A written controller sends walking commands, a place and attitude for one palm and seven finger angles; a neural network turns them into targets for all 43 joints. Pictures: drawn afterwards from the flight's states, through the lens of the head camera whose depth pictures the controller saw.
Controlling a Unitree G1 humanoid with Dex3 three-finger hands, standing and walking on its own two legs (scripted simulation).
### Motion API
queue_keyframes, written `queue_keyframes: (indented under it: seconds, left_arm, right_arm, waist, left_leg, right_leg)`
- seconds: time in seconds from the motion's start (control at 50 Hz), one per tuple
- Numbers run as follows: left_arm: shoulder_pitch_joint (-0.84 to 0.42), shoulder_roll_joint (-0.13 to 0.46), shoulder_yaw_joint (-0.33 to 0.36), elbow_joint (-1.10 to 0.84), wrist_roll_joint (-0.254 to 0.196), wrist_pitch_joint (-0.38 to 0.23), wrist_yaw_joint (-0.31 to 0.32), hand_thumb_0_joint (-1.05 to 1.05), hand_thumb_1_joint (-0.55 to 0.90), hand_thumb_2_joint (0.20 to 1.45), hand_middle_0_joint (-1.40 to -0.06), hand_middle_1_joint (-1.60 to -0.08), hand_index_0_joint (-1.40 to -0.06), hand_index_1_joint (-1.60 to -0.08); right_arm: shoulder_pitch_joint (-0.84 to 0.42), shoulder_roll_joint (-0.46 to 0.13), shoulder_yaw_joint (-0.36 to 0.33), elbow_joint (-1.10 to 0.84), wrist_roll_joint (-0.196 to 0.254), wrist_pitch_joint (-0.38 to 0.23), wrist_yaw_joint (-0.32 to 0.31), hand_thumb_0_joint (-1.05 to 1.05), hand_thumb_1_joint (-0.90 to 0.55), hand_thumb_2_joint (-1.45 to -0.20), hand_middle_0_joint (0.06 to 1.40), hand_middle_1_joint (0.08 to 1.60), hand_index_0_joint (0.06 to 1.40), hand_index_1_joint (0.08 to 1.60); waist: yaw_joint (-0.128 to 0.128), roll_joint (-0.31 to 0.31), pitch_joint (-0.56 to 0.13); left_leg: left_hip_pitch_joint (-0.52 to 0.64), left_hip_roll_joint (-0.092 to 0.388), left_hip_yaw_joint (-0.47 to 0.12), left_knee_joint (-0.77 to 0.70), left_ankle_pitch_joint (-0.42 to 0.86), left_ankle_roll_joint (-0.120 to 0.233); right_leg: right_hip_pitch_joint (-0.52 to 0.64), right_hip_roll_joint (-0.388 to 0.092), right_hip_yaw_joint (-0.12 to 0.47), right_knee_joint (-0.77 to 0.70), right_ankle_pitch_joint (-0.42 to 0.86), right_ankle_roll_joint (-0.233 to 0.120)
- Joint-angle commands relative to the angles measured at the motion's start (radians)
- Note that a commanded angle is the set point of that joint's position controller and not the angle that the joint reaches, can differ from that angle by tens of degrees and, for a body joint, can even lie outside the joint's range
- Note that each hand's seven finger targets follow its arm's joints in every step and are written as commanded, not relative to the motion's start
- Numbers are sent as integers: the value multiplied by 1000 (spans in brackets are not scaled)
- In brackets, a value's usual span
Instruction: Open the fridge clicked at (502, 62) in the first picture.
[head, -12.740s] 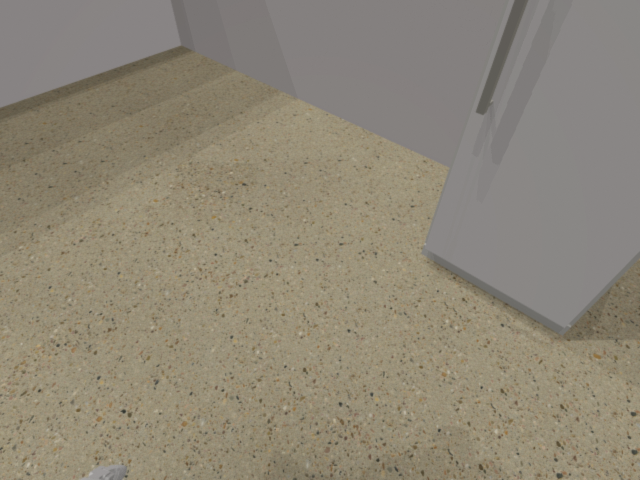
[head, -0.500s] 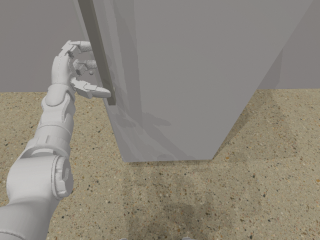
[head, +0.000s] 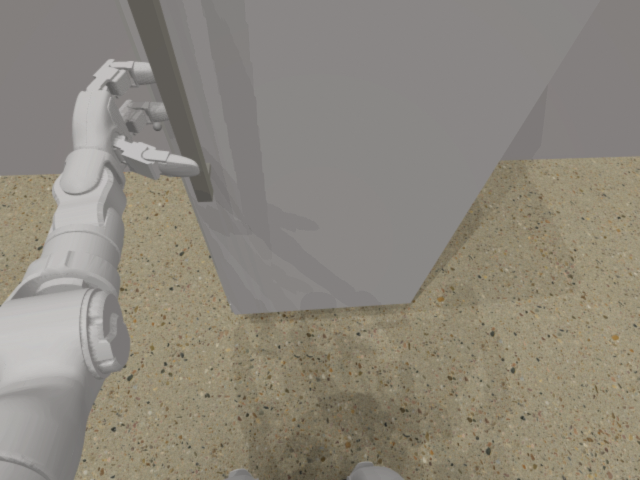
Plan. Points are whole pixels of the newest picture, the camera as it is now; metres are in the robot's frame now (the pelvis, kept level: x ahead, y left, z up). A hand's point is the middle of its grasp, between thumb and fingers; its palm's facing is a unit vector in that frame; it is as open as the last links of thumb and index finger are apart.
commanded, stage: slide the fingers in behind the handle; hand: left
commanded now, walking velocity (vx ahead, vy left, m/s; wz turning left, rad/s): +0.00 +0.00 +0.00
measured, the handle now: (165, 47) +0.55 +0.13 +0.21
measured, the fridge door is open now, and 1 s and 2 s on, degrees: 0 0 0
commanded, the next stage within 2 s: grip the handle and tug to test in 1.72 s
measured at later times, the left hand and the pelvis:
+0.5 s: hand (173, 140) +0.49 +0.13 +0.13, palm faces -0.02 -1.00 +0.01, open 14.0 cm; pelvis +0.00 +0.01 +0.00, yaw +0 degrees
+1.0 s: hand (190, 134) +0.50 +0.11 +0.13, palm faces +0.00 -1.00 +0.01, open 14.0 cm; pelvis +0.00 -0.01 +0.00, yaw -1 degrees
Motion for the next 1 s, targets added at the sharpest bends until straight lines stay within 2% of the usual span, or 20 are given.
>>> queue_keyframes:
  seconds: [0.0,0.16,0.2,0.24,0.26,0.3,0.34,0.36,0.4,0.42,0.48,0.52,0.56,0.6,0.64,0.68,0.72,0.8,0.94,0.98]
  left_arm:
    - [-469,227,28,-239,-23,-73,3,0,-500,300,-300,-1200,-300,-1200]
    - [-375,187,14,-302,-31,-76,2,0,-500,300,-300,-1200,-300,-1200]
    - [-396,117,-40,-317,-36,-69,5,0,-500,300,-300,-1200,-300,-1200]
    - [-411,127,-23,-335,-46,-73,18,0,-500,300,-300,-1200,-300,-1200]
    - [-404,129,-19,-353,-42,-78,23,0,-500,300,-300,-1200,-300,-1200]
    - [-412,73,-61,-383,-38,-85,34,0,-500,300,-300,-1200,-300,-1200]
    - [-412,41,-84,-375,-36,-87,49,0,-500,300,-300,-1200,-300,-1200]
    - [-400,70,-60,-346,-29,-81,57,0,-500,300,-300,-1200,-300,-1200]
    - [-441,26,-99,-319,-26,-67,66,0,-500,300,-300,-1200,-300,-1200]
    - [-442,63,-69,-303,-21,-64,76,0,-500,300,-300,-1200,-300,-1200]
    - [-464,77,-51,-315,-14,-78,100,0,-500,300,-300,-1200,-300,-1200]
    - [-482,55,-71,-314,-9,-87,104,0,-500,300,-300,-1200,-300,-1200]
    - [-446,80,-46,-292,-4,-95,108,0,-500,300,-300,-1200,-300,-1200]
    - [-451,36,-88,-267,1,-85,103,0,-500,300,-300,-1200,-300,-1200]
    - [-457,66,-58,-263,0,-85,110,0,-500,300,-300,-1200,-300,-1200]
    - [-458,39,-72,-294,-6,-86,110,0,-500,300,-300,-1200,-300,-1200]
    - [-460,73,-48,-289,-8,-84,115,0,-500,300,-300,-1200,-300,-1200]
    - [-440,87,-35,-334,-3,-96,119,0,-500,300,-300,-1200,-300,-1200]
    - [-398,109,-12,-345,-16,-85,102,0,-500,300,-300,-1200,-300,-1200]
    - [-388,62,-54,-364,-18,-88,93,0,-500,300,-300,-1200,-300,-1200]
  right_arm:
    - [124,-163,-63,-71,1,-30,-3,0,-900,-900,200,300,200,300]
    - [104,-161,-69,-95,6,-21,5,0,-900,-900,200,300,200,300]
    - [95,-155,-70,-94,7,-21,7,0,-900,-900,200,300,200,300]
    - [96,-158,-72,-88,5,-24,5,0,-900,-900,200,300,200,300]
    - [90,-157,-73,-89,7,-25,6,0,-900,-900,200,300,200,300]
    - [77,-147,-72,-88,6,-31,10,0,-900,-900,200,300,200,300]
    - [79,-146,-73,-78,5,-33,12,0,-900,-900,200,300,200,300]
    - [76,-150,-73,-74,5,-31,12,0,-900,-900,200,300,200,300]
    - [67,-148,-70,-71,6,-32,13,0,-900,-900,200,300,200,300]
    - [66,-152,-70,-70,6,-32,10,0,-900,-900,200,300,200,300]
    - [64,-150,-66,-74,1,-38,10,0,-900,-900,200,300,200,300]
    - [61,-145,-66,-72,-1,-42,11,0,-900,-900,200,300,200,300]
    - [68,-148,-67,-74,-1,-41,11,0,-900,-900,200,300,200,300]
    - [63,-145,-64,-77,-1,-39,13,0,-900,-900,200,300,200,300]
    - [75,-150,-68,-75,-2,-37,11,0,-900,-900,200,300,200,300]
    - [67,-143,-67,-84,-3,-37,14,0,-900,-900,200,300,200,300]
    - [77,-147,-69,-78,-2,-36,13,0,-900,-900,200,300,200,300]
    - [79,-142,-72,-82,-4,-32,13,0,-900,-900,200,300,200,300]
    - [79,-141,-73,-89,0,-24,8,0,-900,-900,200,300,200,300]
    - [67,-133,-73,-89,5,-26,10,0,-900,-900,200,300,200,300]
  waist:
    - [8,54,-437]
    - [35,56,-427]
    - [19,48,-392]
    - [19,27,-381]
    - [30,41,-416]
    - [28,73,-414]
    - [19,58,-393]
    - [28,46,-380]
    - [6,29,-336]
    - [16,24,-332]
    - [24,32,-386]
    - [13,27,-388]
    - [28,5,-408]
    - [16,20,-376]
    - [17,-8,-388]
    - [27,39,-423]
    - [22,-19,-413]
    - [34,1,-446]
    - [45,-8,-418]
    - [40,31,-427]
  left_leg:
    - [297,-45,-44,-46,285,32]
    - [331,-38,-42,-51,327,28]
    - [345,-35,-46,-56,304,26]
    - [344,-36,-48,-58,293,28]
    - [361,-36,-50,-59,314,25]
    - [393,-35,-56,-57,331,20]
    - [400,-33,-60,-52,343,20]
    - [383,-31,-64,-58,320,18]
    - [358,-34,-66,-68,271,19]
    - [342,-36,-65,-69,246,20]
    - [357,-40,-67,-63,269,20]
    - [357,-40,-63,-60,273,20]
    - [349,-41,-62,-56,294,20]
    - [335,-42,-57,-58,266,19]
    - [321,-44,-56,-56,265,24]
    - [347,-46,-53,-56,284,19]
    - [313,-46,-47,-57,268,26]
    - [314,-51,-34,-55,293,30]
    - [278,-59,-15,-67,280,36]
    - [312,-58,-14,-64,304,33]
  right_leg:
    - [146,28,46,-82,360,13]
    - [139,32,34,-70,376,8]
    - [105,33,28,-80,343,8]
    - [115,33,27,-83,332,6]
    - [122,32,29,-75,347,5]
    - [97,33,22,-71,342,3]
    - [81,32,17,-70,338,2]
    - [75,32,16,-70,321,3]
    - [55,30,17,-79,288,6]
    - [60,28,21,-81,270,4]
    - [82,27,25,-71,291,3]
    - [81,26,27,-70,300,7]
    - [104,26,28,-61,326,5]
    - [84,26,27,-67,308,5]
    - [107,27,29,-66,315,6]
    - [111,26,30,-64,331,5]
    - [141,28,35,-71,342,10]
    - [180,27,43,-70,392,11]
    - [241,25,51,-87,428,11]
    - [222,25,49,-85,445,10]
